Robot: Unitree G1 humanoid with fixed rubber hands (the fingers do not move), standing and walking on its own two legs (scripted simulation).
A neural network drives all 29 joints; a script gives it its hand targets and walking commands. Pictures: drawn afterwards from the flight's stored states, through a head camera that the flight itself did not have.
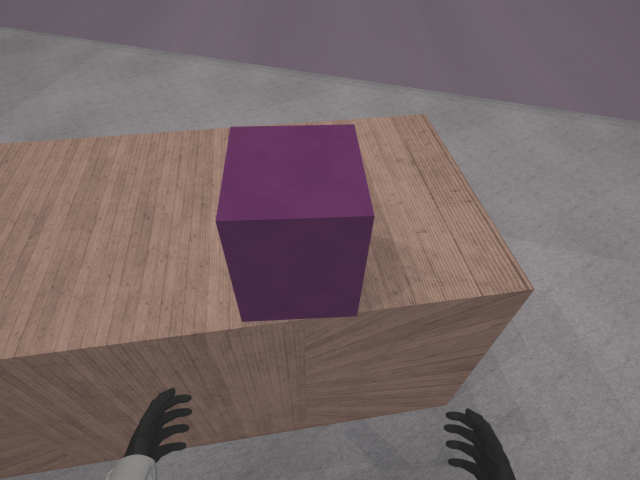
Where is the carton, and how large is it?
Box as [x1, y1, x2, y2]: [216, 124, 373, 321]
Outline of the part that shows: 353,124 230,127 216,215 216,224 242,321 356,315 373,221 373,211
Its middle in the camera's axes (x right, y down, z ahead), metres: -0.04 -0.02 +0.65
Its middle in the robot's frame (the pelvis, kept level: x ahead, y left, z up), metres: +0.51 +0.04 -0.01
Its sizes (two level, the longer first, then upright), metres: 0.210 0.200 0.250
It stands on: a pedestal, 0.64 m high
